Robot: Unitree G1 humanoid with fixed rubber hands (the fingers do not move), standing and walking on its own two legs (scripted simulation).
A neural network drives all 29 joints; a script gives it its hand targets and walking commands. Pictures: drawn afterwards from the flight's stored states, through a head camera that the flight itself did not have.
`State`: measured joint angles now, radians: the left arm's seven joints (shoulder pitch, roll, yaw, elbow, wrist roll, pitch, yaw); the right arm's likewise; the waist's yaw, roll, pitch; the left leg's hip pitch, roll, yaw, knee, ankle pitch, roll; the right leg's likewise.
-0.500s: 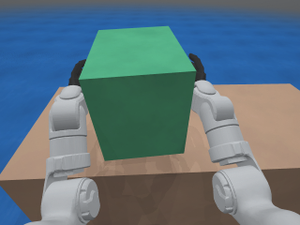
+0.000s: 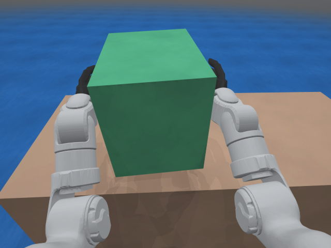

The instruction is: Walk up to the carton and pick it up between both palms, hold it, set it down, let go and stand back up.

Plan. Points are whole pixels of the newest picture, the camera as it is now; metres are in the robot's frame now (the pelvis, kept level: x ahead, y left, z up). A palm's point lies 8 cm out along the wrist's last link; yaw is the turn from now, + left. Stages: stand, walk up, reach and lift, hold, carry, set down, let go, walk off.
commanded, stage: hold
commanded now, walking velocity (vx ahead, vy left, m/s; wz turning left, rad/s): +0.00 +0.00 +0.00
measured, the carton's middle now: (153, 97) +0.40 +0.00 +0.24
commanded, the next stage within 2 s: set down in 0.64 s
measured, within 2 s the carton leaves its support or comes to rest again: neither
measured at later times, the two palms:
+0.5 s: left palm (85, 100) +0.36 +0.15 +0.25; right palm (217, 93) +0.37 -0.14 +0.26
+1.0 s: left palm (83, 100) +0.38 +0.16 +0.24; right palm (208, 100) +0.38 -0.13 +0.23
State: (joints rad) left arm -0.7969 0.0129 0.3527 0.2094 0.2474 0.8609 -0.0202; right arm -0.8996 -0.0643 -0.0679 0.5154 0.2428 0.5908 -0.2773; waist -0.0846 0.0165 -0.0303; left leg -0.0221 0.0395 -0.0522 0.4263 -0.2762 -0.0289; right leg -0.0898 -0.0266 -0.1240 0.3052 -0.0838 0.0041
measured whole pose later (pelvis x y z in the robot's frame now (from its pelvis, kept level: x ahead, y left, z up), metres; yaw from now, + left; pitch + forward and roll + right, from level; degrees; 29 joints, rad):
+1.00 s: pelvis +0.00 -0.01 +0.00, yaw +2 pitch -10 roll -1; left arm -0.83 -0.01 0.43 0.39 0.37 0.57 -0.08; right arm -0.86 0.06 -0.25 0.72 -0.02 0.21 -0.16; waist -0.08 -0.04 0.04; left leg 0.08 0.03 -0.07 0.34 -0.23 -0.03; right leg 0.00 -0.04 -0.14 0.27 -0.08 0.00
